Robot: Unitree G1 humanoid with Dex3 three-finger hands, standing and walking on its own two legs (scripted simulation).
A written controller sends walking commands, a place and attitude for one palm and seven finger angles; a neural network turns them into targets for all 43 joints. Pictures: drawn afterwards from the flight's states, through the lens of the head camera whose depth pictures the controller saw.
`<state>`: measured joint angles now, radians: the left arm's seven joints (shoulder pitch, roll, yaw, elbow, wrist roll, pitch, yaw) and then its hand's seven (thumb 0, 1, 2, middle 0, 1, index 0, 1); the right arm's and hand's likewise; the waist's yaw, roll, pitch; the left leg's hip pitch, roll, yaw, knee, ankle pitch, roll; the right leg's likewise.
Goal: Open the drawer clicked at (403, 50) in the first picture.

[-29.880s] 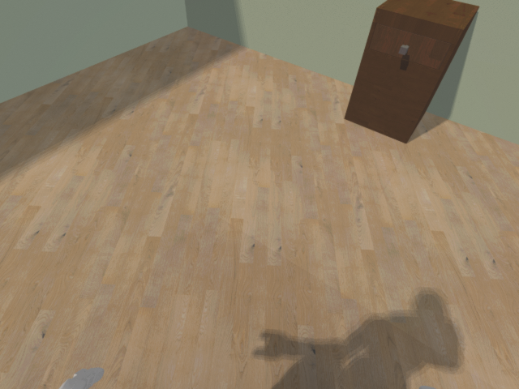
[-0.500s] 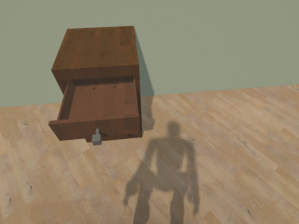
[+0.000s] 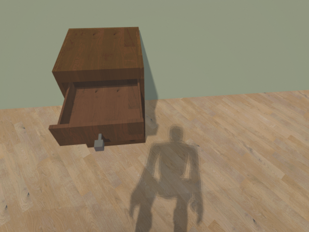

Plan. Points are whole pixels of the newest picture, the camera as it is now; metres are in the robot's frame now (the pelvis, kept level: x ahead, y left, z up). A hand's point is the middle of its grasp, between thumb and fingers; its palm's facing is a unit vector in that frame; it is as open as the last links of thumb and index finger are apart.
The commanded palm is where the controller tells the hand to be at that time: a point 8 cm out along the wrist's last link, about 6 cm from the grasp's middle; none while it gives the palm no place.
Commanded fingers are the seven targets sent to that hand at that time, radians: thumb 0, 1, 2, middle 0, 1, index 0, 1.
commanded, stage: look to check the result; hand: left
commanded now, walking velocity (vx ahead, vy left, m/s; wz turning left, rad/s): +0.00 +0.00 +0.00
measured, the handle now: (99, 141) +0.49 +0.26 -0.22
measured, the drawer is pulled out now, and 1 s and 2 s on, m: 0.29 0.29 0.29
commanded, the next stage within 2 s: stand and wait in 0.44 s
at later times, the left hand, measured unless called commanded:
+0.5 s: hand out of the picture +0.00 +0.15 -0.18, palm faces +0.03 -0.99 -0.16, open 7.3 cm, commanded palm none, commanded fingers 0.00 0.90 0.90 -0.20 -0.30 -0.20 -0.30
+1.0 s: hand out of the picture +0.00 +0.15 -0.18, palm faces +0.03 -0.98 -0.17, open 7.3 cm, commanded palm none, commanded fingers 0.00 0.90 0.90 -0.20 -0.30 -0.20 -0.30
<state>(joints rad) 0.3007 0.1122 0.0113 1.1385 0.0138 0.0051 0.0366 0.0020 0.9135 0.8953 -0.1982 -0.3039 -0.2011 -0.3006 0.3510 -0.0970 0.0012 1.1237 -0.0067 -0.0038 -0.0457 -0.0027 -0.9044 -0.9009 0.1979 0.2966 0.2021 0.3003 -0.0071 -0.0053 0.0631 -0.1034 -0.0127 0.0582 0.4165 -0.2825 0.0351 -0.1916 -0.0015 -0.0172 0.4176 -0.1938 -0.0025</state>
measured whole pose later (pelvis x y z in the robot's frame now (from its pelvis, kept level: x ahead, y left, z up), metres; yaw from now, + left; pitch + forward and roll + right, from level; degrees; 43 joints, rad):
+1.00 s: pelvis +0.01 -0.01 +0.00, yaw +0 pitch -2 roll +0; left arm 0.28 0.12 0.02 1.14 0.01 0.00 0.04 0.01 0.92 0.90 -0.20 -0.30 -0.20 -0.30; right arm 0.33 -0.10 0.00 1.13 -0.01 -0.01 -0.05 0.00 -0.90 -0.90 0.20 0.30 0.20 0.30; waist -0.01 0.00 0.07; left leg -0.07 0.00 0.06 0.39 -0.29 0.02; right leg -0.18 0.01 -0.01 0.42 -0.21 -0.01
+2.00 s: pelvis +0.02 -0.02 +0.00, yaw -1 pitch -1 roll +0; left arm 0.28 0.12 0.01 1.14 0.01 0.00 0.04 0.01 0.92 0.90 -0.20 -0.30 -0.20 -0.30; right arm 0.32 -0.10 0.00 1.14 -0.01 0.00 -0.05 0.00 -0.90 -0.90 0.20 0.30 0.20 0.30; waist -0.01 0.01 0.08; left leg -0.07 0.01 0.06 0.38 -0.29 0.00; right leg -0.18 0.03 -0.01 0.41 -0.21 -0.03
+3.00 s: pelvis +0.01 -0.02 +0.00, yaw -1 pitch -2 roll +0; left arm 0.27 0.13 0.01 1.14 0.01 -0.01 0.04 0.01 0.92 0.90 -0.20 -0.30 -0.20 -0.30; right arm 0.32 -0.11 0.00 1.14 -0.01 0.00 -0.04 0.00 -0.90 -0.90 0.20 0.30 0.20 0.30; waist -0.01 0.01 0.07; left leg -0.06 0.02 0.07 0.37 -0.28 0.00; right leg -0.17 0.03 -0.01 0.40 -0.20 -0.04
